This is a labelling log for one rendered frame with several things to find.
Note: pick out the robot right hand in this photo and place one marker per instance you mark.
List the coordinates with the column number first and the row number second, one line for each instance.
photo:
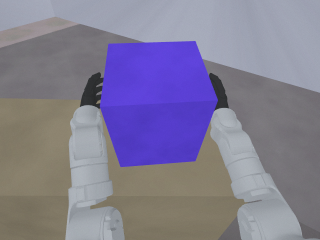
column 219, row 91

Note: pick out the right robot forearm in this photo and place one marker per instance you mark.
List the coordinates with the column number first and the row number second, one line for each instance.
column 249, row 179

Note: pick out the robot left hand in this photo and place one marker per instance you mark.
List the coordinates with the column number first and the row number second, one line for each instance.
column 89, row 96

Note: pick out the carton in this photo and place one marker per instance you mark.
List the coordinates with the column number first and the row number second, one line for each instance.
column 157, row 101

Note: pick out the right robot upper arm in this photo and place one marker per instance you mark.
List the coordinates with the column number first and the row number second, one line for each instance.
column 269, row 219

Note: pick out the left robot forearm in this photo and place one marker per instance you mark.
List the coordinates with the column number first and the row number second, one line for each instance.
column 88, row 162

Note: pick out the left robot upper arm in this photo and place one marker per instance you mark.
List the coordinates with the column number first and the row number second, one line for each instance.
column 104, row 223

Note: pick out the pedestal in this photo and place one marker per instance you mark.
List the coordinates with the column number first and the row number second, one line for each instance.
column 172, row 201

